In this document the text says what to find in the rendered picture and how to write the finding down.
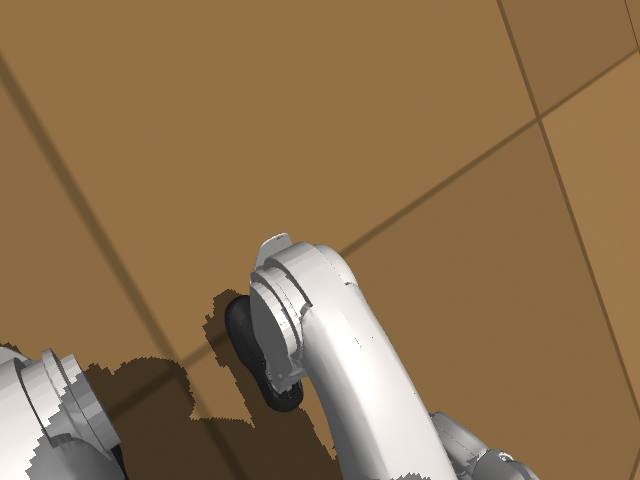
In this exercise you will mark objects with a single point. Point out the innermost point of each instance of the right robot foot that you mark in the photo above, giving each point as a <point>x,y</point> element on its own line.
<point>239,327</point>

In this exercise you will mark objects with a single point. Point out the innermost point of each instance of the right robot hand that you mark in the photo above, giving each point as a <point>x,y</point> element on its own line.
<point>463,448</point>

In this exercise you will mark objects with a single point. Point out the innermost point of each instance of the right robot arm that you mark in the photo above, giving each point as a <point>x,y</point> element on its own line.
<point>498,465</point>

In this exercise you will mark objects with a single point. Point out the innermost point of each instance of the left robot foot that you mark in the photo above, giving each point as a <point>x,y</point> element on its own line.
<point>118,455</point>

